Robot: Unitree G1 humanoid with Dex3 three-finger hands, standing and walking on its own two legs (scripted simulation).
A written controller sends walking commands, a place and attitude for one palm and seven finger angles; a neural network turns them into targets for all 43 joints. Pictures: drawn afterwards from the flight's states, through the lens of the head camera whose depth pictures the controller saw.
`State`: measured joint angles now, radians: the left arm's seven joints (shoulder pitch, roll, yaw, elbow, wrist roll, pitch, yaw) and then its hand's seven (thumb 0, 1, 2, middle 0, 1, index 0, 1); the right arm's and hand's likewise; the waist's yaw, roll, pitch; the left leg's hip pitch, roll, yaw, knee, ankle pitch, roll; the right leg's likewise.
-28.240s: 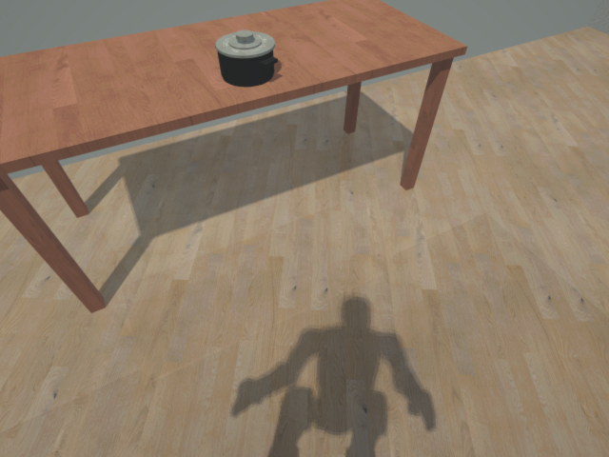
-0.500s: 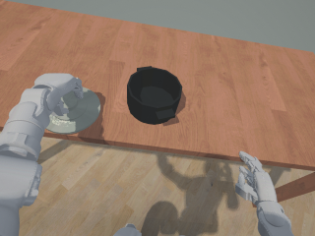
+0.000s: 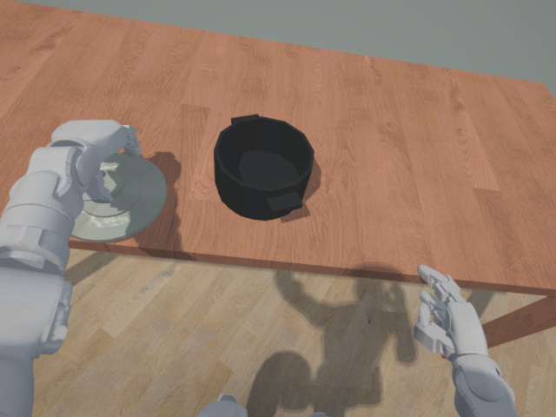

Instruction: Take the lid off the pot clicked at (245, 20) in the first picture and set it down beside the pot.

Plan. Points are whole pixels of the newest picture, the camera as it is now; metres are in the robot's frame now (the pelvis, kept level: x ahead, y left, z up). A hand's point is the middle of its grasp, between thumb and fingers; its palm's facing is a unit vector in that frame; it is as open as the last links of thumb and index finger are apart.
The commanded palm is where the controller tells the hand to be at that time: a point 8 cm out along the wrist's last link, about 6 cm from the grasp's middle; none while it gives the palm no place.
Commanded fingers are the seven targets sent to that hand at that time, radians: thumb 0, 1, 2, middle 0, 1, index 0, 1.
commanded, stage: open the fingers wide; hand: left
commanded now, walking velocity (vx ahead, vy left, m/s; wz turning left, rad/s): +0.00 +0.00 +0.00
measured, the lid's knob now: (106, 185) +0.46 +0.28 +0.00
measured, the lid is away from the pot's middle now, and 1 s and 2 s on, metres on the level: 0.26 0.26 0.26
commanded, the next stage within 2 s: raise the empty hand in 0.08 s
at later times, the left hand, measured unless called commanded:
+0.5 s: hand (85, 163) +0.44 +0.29 +0.07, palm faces -0.36 -0.11 -0.92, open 11.0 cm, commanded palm +0.48 +0.27 +0.14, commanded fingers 0.00 -0.12 0.88 -0.47 -0.64 -0.47 -0.64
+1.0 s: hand (75, 127) +0.46 +0.29 +0.13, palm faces -0.33 -0.10 -0.94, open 11.0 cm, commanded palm +0.48 +0.27 +0.19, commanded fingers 0.00 -0.12 0.88 -0.47 -0.64 -0.47 -0.64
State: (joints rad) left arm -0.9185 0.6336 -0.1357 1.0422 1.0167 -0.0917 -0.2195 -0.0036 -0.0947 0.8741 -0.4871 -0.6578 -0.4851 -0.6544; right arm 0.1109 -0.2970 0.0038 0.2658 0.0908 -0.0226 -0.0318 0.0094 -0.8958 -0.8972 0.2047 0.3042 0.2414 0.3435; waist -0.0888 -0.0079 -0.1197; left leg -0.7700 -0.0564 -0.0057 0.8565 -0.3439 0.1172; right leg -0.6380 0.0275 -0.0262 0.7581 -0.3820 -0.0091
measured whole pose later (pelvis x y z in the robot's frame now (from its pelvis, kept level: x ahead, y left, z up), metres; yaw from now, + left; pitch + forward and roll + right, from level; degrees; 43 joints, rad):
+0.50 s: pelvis +0.00 +0.00 +0.01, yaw +0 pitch +13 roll -5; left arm -0.92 0.65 -0.13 1.02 1.00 -0.08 -0.25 0.00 -0.12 0.88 -0.48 -0.64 -0.48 -0.63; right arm 0.11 -0.30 0.00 0.30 0.10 0.00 -0.03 0.01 -0.90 -0.90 0.20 0.30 0.22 0.33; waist -0.07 0.00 -0.12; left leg -0.71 -0.06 -0.01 0.82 -0.33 0.12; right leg -0.57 0.03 -0.03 0.71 -0.37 -0.01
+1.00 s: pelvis +0.01 +0.01 +0.02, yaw +1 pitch +11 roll -4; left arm -0.98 0.65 -0.14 0.98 0.97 -0.06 -0.33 0.00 -0.12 0.88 -0.48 -0.64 -0.48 -0.63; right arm 0.13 -0.30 -0.01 0.33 0.09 0.00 -0.03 0.01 -0.90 -0.90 0.20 0.30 0.21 0.32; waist -0.06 0.01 -0.10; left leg -0.60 -0.08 0.00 0.71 -0.29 0.13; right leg -0.47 0.01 -0.02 0.62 -0.33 -0.01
